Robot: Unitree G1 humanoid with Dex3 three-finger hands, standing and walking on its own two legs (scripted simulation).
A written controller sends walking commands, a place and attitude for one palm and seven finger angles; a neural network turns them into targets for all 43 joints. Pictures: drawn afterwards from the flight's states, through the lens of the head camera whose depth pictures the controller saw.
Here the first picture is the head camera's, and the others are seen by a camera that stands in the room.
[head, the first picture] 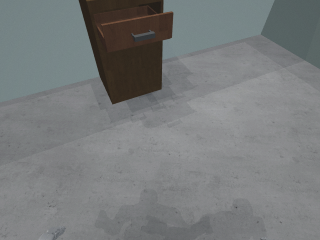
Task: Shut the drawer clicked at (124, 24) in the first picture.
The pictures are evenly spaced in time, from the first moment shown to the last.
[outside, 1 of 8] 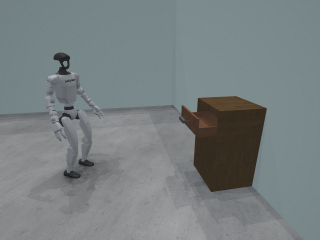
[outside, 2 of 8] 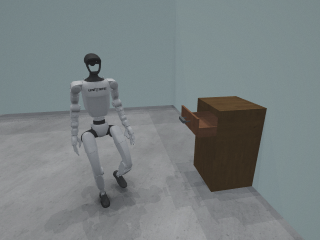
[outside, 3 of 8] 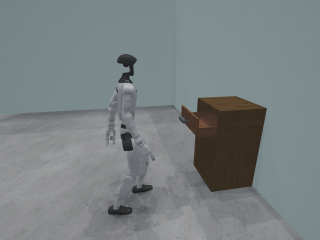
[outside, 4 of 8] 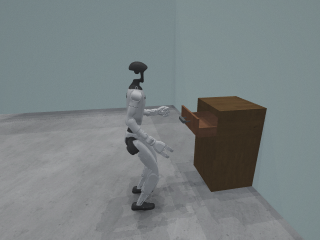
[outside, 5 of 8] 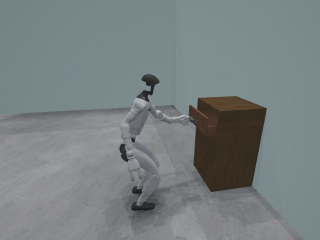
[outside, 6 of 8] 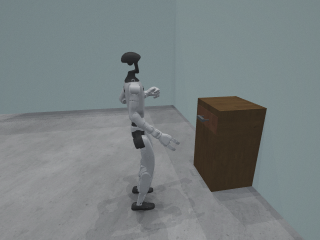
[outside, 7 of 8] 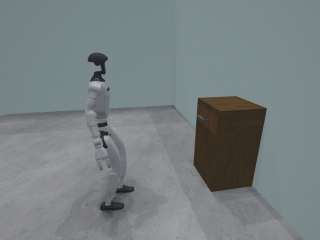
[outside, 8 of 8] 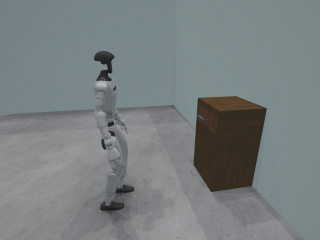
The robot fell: no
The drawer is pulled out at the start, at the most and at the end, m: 0.19 0.19 0.00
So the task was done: yes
